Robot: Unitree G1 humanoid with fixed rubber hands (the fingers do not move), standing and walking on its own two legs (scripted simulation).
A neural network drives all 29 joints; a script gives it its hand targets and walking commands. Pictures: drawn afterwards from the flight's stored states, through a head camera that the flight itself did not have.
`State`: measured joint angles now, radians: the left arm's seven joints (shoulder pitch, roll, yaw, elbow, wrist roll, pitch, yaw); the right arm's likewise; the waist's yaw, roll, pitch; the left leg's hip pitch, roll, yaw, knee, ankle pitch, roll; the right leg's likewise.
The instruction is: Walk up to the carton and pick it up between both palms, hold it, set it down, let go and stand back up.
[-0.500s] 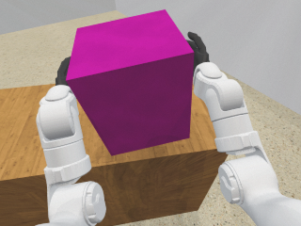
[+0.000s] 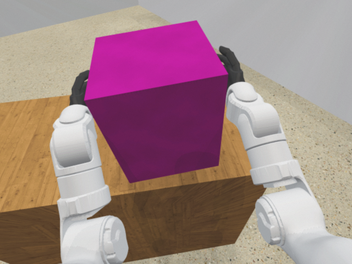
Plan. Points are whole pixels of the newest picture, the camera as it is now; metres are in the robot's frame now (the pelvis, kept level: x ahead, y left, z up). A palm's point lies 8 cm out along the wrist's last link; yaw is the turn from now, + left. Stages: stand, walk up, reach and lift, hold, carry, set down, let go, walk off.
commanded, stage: set down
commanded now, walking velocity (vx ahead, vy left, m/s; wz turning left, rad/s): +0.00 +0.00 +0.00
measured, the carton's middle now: (161, 106) +0.41 +0.00 +0.17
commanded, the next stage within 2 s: none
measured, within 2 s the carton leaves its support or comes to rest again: rests again in 1.62 s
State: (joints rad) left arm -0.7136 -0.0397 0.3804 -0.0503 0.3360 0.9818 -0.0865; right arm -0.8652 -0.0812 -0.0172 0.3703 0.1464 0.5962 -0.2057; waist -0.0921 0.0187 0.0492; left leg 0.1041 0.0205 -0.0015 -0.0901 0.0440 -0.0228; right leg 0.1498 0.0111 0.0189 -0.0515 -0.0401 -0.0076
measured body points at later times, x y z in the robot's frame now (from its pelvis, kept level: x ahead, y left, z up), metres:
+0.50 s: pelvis +0.00 +0.00 +0.00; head +0.01 -0.01 +0.45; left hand +0.41 +0.15 +0.17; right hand +0.43 -0.15 +0.18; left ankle +0.00 +0.13 -0.76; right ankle -0.04 -0.11 -0.76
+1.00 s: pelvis +0.00 -0.01 +0.00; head +0.02 -0.02 +0.45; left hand +0.42 +0.15 +0.13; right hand +0.45 -0.16 +0.15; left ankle +0.00 +0.13 -0.76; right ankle -0.04 -0.11 -0.76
